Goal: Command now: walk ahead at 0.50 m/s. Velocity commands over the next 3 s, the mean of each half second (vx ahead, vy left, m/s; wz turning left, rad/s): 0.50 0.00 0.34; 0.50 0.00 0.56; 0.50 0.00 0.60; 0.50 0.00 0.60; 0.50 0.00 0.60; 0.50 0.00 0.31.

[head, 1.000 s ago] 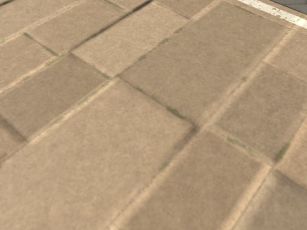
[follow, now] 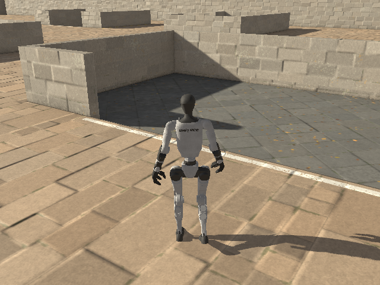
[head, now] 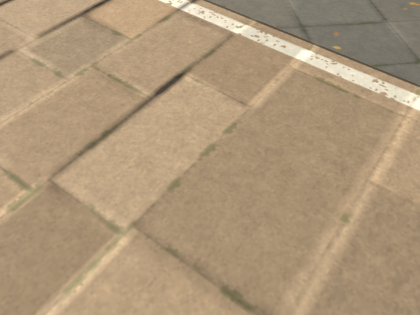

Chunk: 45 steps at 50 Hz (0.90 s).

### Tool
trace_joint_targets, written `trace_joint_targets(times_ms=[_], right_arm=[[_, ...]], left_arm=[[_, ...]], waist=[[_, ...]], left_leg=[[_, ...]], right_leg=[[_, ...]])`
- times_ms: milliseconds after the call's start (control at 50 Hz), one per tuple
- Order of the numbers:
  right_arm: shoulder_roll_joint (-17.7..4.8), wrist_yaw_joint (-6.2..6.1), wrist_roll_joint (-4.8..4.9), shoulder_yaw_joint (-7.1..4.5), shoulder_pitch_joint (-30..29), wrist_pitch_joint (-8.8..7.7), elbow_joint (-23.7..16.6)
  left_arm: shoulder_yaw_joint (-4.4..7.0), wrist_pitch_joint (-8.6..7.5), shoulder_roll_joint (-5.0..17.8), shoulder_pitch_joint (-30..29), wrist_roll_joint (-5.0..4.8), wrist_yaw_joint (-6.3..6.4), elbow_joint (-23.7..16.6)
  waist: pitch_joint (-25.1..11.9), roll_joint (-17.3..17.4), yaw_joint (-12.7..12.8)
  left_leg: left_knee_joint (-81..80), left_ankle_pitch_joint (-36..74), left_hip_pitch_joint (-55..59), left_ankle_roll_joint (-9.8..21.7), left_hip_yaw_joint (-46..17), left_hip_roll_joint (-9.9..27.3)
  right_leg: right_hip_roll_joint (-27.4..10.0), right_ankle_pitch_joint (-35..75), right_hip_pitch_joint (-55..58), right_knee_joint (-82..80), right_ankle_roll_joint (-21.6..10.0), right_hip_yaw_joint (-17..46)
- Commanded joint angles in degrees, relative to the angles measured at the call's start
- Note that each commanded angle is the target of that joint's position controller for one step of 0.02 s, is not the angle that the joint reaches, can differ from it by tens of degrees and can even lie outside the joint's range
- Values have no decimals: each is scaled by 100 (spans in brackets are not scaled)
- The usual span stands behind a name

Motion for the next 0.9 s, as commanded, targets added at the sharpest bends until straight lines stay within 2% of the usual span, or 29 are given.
trace_joint_targets(times_ms=[20, 40, 80, 140, 220, 260, 280, 300, 320, 340, 360, 380, 400, 420, 440, 460, 480, 520, 560, 640, 680, 740, 780, 800, 820, 840, 860, 880, 900], right_arm=[[-524, 45, 90, -145, 625, -95, 43], [-568, 62, 123, -162, 763, -126, 118], [-677, 51, 173, -213, 970, -129, 247], [-748, 25, 168, -267, 1210, -61, 387], [-863, 58, 132, -332, 1536, -23, 509], [-935, 60, 117, -364, 1575, -2, 525], [-973, 49, 114, -384, 1534, 11, 514], [-1013, 37, 128, -404, 1445, 26, 497], [-968, 35, 145, -399, 1429, 20, 489], [-779, 49, 199, -358, 1326, -19, 388], [-253, 42, 343, -242, 1448, -35, 145], [-555, 3, 219, -299, 1669, 51, 111], [-687, 10, 102, -340, 1578, 140, 257], [-567, 77, 64, -328, 1354, 166, 280], [-470, 121, 53, -325, 1246, 204, 279], [-465, 163, -4, -337, 1149, 259, 247], [-421, 200, -33, -328, 1105, 308, 239], [-360, 263, -27, -317, 815, 360, 93], [-316, 323, -32, -296, 451, 390, -54], [-202, 431, -12, -197, -361, 381, -361], [-168, 487, -8, -140, -790, 365, -520], [-251, 512, -38, -125, -1168, 374, -697], [-327, 469, -71, -150, -1152, 382, -739], [-392, 431, -91, -182, -956, 380, -701], [-491, 389, -104, -239, -470, 352, -577], [-646, 319, -148, -337, 451, 298, -283], [-1130, 208, -184, -503, 1350, 282, -66], [-1762, 140, -52, -626, 1077, 314, -213], [-1612, 90, 83, -619, 1345, 383, -243]], left_arm=[[-1, -13, 245, -27, 153, -81, -409], [-20, 3, 216, -90, 158, -89, -448], [-76, 15, 147, -422, 139, -106, -573], [-190, 13, 49, -1283, 94, -119, -869], [-250, -24, 109, -1931, -10, -85, -1093], [-240, -63, 182, -2002, -39, -35, -1168], [-223, -87, 227, -1873, -44, -9, -1156], [-201, -120, 259, -1588, -43, 25, -1079], [-141, -175, 393, -1128, -6, 87, -930], [-32, -251, 747, -419, 95, 175, -825], [94, -225, 1288, 201, 197, 250, -821], [147, -116, 1295, 159, 102, 245, -733], [28, -91, 754, -213, 51, 211, -826], [-49, -119, 412, -506, 3, 179, -850], [-97, -154, 239, -644, 11, 167, -845], [-116, -202, 178, -609, 3, 178, -780], [-107, -251, 181, -552, -10, 171, -722], [-74, -340, 229, -360, -59, 150, -599], [-47, -367, 263, -201, -80, 141, -492], [-35, -344, 267, -37, -62, 125, -315], [-4, -336, 385, 56, -61, 137, -246], [46, -277, 563, 310, -59, 173, -95], [68, -201, 690, 411, -54, 202, -5], [87, -154, 794, 449, -50, 221, 35], [99, -96, 880, 473, -49, 234, 57], [88, -47, 899, 435, -66, 240, 23], [22, -44, 694, 506, -22, 221, -161], [-93, -73, 111, 647, -37, 86, -602], [17, -121, 652, -235, 7, 83, -727]], waist=[[-100, 805, -111], [-187, 816, -89], [-148, 738, -101], [118, 732, -270], [87, 689, -461], [53, 704, -434], [31, 708, -344], [-12, 659, -176], [-199, 464, 21], [-655, -32, 355], [-1334, -1068, 515], [-1229, -1330, 280], [-563, -563, 86], [-121, -267, -6], [36, -306, -101], [121, -453, -155], [110, -474, -185], [43, -390, -210], [63, -320, -194], [251, -323, -97], [350, -335, -8], [444, -295, 75], [341, -338, 17], [159, -411, -85], [-159, -415, -301], [-689, -214, -710], [-1365, 406, -1014], [-1788, 1695, -540], [-1648, 661, -984]], left_leg=[[-1450, 732, 1284, 886, -1994, 1337], [-1412, 1248, 1291, 953, -1904, 1288], [-1512, 1389, 1193, 1070, -1771, 1238], [-1725, 925, 882, 1044, -1642, 1097], [-1514, 1185, 794, 926, -1658, 1071], [-1260, 1332, 798, 844, -1802, 1124], [-1099, 1276, 755, 773, -1898, 1131], [-840, 1219, 627, 683, -1929, 1064], [-291, 1296, 393, 550, -1827, 825], [889, 881, -80, 375, -1483, 432], [2487, -1074, -1304, 144, -633, -214], [3330, -2076, -1997, 169, -350, -220], [3743, -1705, -2102, 223, -525, 161], [3737, -1307, -2059, 184, -499, 320], [3615, -1066, -1912, 133, -441, 453], [3561, -936, -1857, 75, -385, 536], [3612, -768, -1813, 29, -328, 545], [3642, -458, -1989, -23, -300, 573], [3539, -151, -2292, -82, -268, 623], [2447, 670, -2240, -125, -10, 638], [1748, 924, -1904, -41, 222, 620], [1141, 583, -1633, 175, 531, 515], [889, 62, -1286, 388, 750, 263], [822, -273, -930, 515, 865, 48], [679, -487, -341, 666, 897, -188], [273, -325, 881, 850, 808, -363], [70, -1090, 2406, 1135, -558, 620], [-523, -1128, 3880, 1933, -3692, 2207], [-1027, -714, 3731, 1868, -4030, 2167]], right_leg=[[-540, 274, -1407, -21, 169, -58], [-537, 275, -1358, -135, 241, -150], [-590, 391, -1426, -525, 386, -273], [-631, 958, -1387, -1509, 534, -391], [-469, 1464, -835, -2331, 573, -456], [-399, 1380, -481, -2587, 516, -421], [-366, 1298, -174, -2799, 478, -385], [-310, 1309, 326, -3141, 428, -399], [-310, 1264, 1119, -3455, 325, -355], [-1076, 732, 2115, -3770, 101, 418], [-2534, -550, 3393, -4257, -269, 2173], [-3008, -1227, 3009, -4684, -658, 3514], [-2752, -1478, 2408, -4733, -662, 3031], [-2446, -815, 1893, -4834, -594, 2280], [-2203, -35, 1584, -4950, -478, 1625], [-2040, 583, 1428, -5004, -428, 1164], [-1926, 1143, 1372, -5029, -408, 812], [-1918, 2026, 1473, -5054, -452, 386], [-1936, 2525, 1606, -5093, -501, 14], [-1753, 2897, 1540, -5123, -425, -768], [-1762, 2917, 1473, -5141, -363, -1039], [-1913, 3330, 1850, -4959, -284, -1277], [-1966, 4671, 2192, -4413, -213, -1502], [-1977, 5595, 2321, -3883, -180, -1615], [-1967, 6151, 2337, -3035, -163, -1702], [-1861, 5757, 1864, -1759, -49, -1836], [-1707, 3666, 599, -22, 124, -1844], [-552, -1142, -1881, 1829, 480, -1389], [-571, -748, -2480, 2077, 446, -343]])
